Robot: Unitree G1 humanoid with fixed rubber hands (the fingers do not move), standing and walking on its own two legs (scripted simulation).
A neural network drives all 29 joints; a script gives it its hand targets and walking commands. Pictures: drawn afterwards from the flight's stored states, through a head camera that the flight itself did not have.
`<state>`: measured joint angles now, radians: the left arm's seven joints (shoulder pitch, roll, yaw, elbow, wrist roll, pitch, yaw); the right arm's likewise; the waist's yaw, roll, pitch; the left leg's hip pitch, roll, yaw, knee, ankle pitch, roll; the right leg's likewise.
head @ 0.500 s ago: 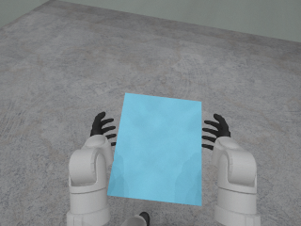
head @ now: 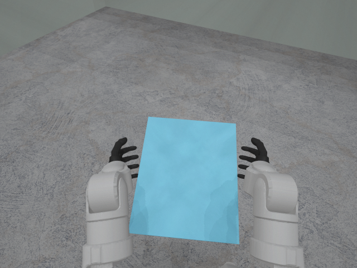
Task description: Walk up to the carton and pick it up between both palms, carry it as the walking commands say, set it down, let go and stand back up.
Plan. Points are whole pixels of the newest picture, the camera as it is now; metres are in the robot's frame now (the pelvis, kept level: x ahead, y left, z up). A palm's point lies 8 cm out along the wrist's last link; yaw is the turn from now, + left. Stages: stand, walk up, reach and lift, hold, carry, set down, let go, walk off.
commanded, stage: carry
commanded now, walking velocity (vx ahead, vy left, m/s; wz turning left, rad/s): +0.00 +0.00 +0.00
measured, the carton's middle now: (186, 180) +0.34 -0.01 -0.01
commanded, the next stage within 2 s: none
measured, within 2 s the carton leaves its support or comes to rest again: neither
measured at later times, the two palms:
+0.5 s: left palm (95, 237) +0.17 +0.14 +0.11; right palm (277, 236) +0.17 -0.15 +0.11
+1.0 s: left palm (110, 238) +0.18 +0.13 +0.09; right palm (285, 252) +0.15 -0.17 +0.08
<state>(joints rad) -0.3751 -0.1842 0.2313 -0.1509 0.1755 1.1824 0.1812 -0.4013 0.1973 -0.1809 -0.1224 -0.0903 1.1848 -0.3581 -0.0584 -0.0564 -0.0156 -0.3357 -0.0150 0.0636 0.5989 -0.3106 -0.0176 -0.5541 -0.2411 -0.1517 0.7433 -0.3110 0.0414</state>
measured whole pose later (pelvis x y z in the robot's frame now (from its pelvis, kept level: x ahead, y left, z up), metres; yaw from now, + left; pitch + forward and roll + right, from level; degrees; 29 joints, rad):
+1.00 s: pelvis -0.14 +0.01 +0.00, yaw -10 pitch +3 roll +0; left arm -0.36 -0.18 0.19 -0.16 0.07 1.23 0.33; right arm -0.38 0.19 -0.19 -0.10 -0.16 1.19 -0.28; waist 0.06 0.02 -0.02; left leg -0.47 0.14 0.20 0.57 -0.14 -0.01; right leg -0.37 0.00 -0.08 0.65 -0.39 -0.02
